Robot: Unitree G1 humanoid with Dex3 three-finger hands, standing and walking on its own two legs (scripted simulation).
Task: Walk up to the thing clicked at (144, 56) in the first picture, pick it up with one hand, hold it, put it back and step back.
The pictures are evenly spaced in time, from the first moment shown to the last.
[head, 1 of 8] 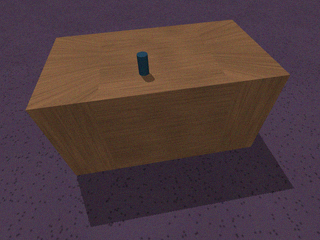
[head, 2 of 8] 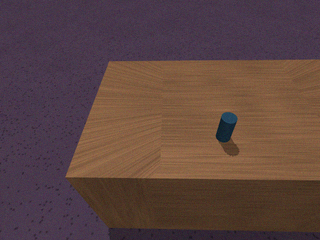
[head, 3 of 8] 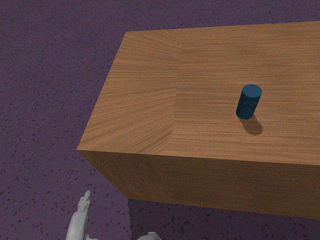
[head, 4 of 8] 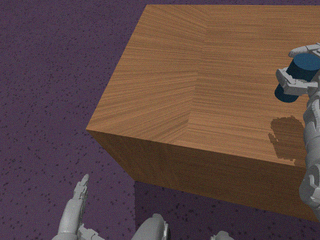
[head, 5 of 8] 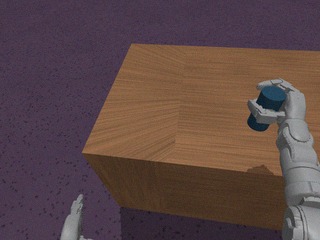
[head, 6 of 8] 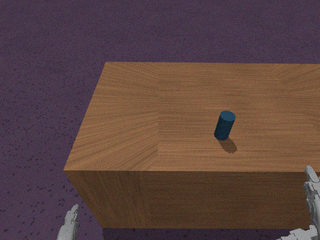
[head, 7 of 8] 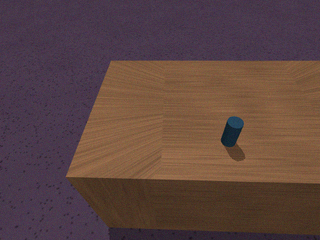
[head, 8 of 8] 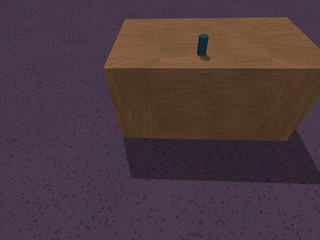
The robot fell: no
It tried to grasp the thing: yes
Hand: right
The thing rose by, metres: 0.24
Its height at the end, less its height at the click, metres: +0.00
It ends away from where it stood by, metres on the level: 0.02
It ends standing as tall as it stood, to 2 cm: yes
